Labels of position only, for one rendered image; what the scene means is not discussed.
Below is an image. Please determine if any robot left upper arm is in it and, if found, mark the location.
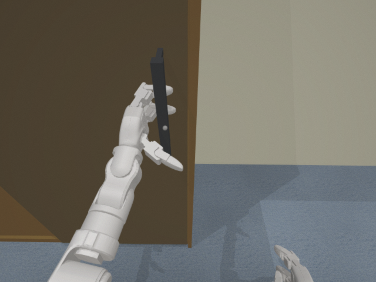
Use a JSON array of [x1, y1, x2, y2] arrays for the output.
[[51, 260, 112, 282]]

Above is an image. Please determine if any left robot hand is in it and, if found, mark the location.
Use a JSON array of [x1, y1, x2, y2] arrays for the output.
[[119, 82, 183, 172]]

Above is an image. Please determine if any robot left forearm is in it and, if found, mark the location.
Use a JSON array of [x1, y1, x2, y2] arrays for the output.
[[47, 145, 143, 282]]

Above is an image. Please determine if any handle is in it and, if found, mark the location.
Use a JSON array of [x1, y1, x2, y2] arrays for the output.
[[150, 48, 171, 155]]

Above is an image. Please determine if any wardrobe door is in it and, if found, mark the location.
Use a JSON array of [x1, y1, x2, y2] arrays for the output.
[[0, 0, 187, 244], [0, 186, 54, 236]]

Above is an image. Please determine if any right robot hand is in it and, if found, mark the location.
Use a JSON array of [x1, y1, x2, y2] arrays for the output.
[[274, 245, 313, 282]]

